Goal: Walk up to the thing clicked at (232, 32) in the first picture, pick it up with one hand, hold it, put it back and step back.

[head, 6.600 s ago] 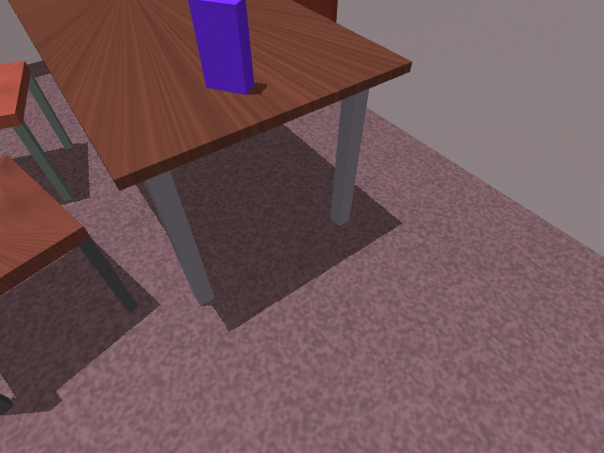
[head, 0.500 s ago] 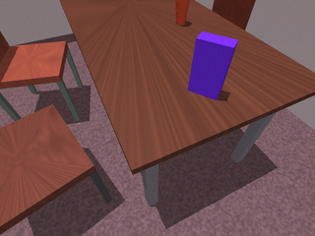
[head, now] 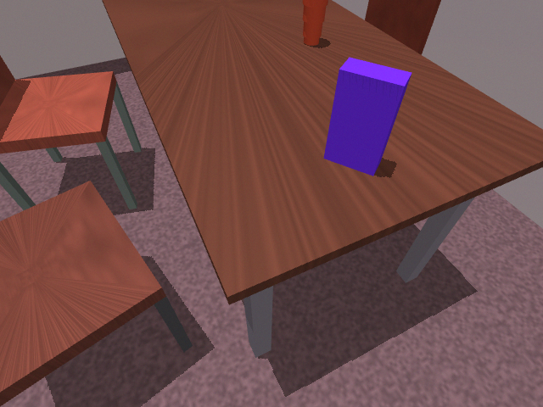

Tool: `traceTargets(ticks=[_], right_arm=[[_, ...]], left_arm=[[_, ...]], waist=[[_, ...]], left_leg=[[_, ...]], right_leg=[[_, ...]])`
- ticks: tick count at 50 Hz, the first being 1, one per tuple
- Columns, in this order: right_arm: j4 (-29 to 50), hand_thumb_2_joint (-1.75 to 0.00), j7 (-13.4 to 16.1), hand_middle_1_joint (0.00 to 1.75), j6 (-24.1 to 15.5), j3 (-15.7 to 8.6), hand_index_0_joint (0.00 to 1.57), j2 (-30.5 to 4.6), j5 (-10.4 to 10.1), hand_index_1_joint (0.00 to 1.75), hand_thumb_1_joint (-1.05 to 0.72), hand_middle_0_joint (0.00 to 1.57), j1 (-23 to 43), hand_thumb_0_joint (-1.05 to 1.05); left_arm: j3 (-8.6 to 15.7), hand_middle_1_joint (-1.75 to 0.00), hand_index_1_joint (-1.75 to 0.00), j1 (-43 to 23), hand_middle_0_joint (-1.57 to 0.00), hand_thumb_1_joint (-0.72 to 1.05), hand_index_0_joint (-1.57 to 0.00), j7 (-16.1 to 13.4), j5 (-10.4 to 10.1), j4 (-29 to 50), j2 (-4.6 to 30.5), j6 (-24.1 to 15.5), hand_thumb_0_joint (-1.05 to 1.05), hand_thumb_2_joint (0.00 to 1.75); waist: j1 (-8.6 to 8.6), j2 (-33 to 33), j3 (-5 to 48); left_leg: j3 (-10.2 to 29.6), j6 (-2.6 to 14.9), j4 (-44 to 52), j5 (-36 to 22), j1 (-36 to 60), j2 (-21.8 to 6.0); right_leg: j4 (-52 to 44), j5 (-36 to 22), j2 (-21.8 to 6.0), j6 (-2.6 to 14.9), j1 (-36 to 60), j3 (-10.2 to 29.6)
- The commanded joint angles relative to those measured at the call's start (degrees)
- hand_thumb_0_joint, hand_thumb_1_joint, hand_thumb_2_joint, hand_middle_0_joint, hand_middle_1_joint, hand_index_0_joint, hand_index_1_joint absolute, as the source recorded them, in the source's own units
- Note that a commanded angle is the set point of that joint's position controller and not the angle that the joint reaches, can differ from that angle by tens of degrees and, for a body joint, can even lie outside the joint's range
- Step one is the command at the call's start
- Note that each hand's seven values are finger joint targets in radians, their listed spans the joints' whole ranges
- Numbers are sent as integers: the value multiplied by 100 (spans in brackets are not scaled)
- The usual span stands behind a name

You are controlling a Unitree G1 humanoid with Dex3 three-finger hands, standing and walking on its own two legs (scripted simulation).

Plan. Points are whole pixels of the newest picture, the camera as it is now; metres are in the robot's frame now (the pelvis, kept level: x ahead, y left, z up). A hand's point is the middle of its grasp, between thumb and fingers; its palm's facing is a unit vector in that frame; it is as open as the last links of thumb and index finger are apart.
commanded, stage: walk up
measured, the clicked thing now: (362, 120) +0.63 -0.17 +0.07
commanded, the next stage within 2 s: stand in 0.06 s
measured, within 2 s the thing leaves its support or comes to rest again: neither
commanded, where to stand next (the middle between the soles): +0.06 +0.00 m, yaw +0 degrees
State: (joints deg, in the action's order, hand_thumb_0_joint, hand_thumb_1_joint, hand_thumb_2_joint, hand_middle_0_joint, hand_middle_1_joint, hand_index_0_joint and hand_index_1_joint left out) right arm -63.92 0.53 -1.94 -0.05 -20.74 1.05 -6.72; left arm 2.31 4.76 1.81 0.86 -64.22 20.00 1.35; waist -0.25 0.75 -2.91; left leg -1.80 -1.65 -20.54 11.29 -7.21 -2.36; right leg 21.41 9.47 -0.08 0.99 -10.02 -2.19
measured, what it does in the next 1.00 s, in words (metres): stands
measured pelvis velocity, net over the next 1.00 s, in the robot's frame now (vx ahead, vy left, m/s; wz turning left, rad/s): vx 0.01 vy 0.00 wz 0.00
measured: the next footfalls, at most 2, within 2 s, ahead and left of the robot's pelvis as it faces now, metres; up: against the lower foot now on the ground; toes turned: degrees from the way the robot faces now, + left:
none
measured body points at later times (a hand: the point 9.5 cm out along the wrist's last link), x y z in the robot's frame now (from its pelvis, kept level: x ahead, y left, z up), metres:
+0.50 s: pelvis +0.01 +0.00 +0.00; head +0.01 +0.00 +0.45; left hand +0.10 +0.31 -0.12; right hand +0.08 -0.29 -0.14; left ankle +0.00 +0.14 -0.75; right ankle +0.03 -0.11 -0.75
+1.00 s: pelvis +0.01 +0.00 +0.00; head +0.02 +0.00 +0.45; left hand +0.09 +0.30 -0.13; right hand +0.09 -0.30 -0.13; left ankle +0.00 +0.14 -0.75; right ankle +0.03 -0.11 -0.75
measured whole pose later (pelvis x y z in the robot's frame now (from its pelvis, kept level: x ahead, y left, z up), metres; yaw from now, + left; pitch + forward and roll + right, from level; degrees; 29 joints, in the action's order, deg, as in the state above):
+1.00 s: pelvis +0.01 +0.00 +0.00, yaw +0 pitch -2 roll +0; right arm -65.6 -0.5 -0.5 0.5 -20.4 0.8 -6.1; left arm -0.5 5.7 0.3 0.5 -66.0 20.2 -0.8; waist 0.1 -0.4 -2.3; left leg -1.7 -1.7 -16.9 10.4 -4.3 -2.2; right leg 18.4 9.1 -0.2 0.8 -7.3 -2.4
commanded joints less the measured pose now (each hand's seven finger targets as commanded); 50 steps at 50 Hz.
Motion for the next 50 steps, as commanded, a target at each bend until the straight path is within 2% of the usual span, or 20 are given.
traceTargets(ticks=[1,2,3,8,9,12,15,19,31,44,50], right_arm=[[341,-90,104,30,-103,-284,20,-1272,-30,30,-90,20,223,0],[326,-90,108,30,-99,-290,20,-1262,-23,30,-90,20,194,0],[264,-90,52,30,-49,-220,20,-1156,-24,30,-90,20,360,0],[199,-90,-12,30,15,-212,20,-1133,-46,30,-90,20,289,0],[191,-90,-20,30,12,-214,20,-1168,-41,30,-90,20,325,0],[154,-90,-30,30,10,-198,20,-1156,-33,30,-90,20,311,0],[164,-90,-32,30,8,-205,20,-1159,-33,30,-90,20,349,0],[117,-90,-32,30,22,-198,20,-1136,-36,30,-90,20,306,0],[139,-90,-35,30,15,-198,20,-1117,-45,30,-90,20,366,0],[143,-90,-26,30,22,-176,20,-1135,-40,30,-90,20,327,0],[146,-90,-23,30,30,-164,20,-1124,-34,30,-90,20,264,0]], left_arm=[[272,-30,-30,-252,-20,90,-20,-65,-8,428,1209,-118,0,90],[264,-30,-30,-319,-20,90,-20,-65,-3,446,1207,-114,0,90],[121,-30,-30,-334,-20,90,-20,-87,-64,379,1091,-218,0,90],[76,-30,-30,-351,-20,90,-20,-165,-49,294,1235,-310,0,90],[51,-30,-30,-289,-20,90,-20,-167,-49,268,1189,-326,0,90],[17,-30,-30,-270,-20,90,-20,-178,-69,233,1175,-340,0,90],[11,-30,-30,-240,-20,90,-20,-195,-64,207,1222,-350,0,90],[0,-30,-30,-262,-20,90,-20,-206,-71,188,1218,-339,0,90],[-17,-30,-30,-230,-20,90,-20,-220,-67,181,1247,-351,0,90],[-17,-30,-30,-198,-20,90,-20,-214,-65,184,1272,-324,0,90],[-11,-30,-30,-192,-20,90,-20,-217,-68,196,1297,-333,0,90]], waist=[[-5,-29,467],[31,4,427],[8,-356,542],[51,-1,419],[52,-52,490],[23,-96,457],[29,-43,500],[21,-39,397],[31,-37,499],[31,-135,397],[37,-102,421]], left_leg=[[454,307,312,-523,-53,-552],[456,304,310,-472,-124,-538],[496,246,437,-411,-51,-560],[517,214,499,-400,-18,-546],[513,234,477,-502,120,-567],[537,220,564,-561,66,-579],[536,219,568,-764,182,-598],[539,192,629,-566,77,-581],[507,201,625,-868,273,-612],[513,187,659,-611,155,-601],[501,207,642,-610,160,-589]], right_leg=[[-416,-223,-710,114,235,701],[-437,-216,-709,116,227,721],[-575,-243,-803,101,382,826],[-658,-199,-781,34,362,759],[-648,-416,-797,27,349,760],[-613,-510,-779,13,425,700],[-576,-747,-774,-1,416,661],[-612,-438,-760,-12,434,652],[-586,-906,-781,-5,484,629],[-628,-587,-781,21,436,676],[-608,-714,-803,32,460,693]])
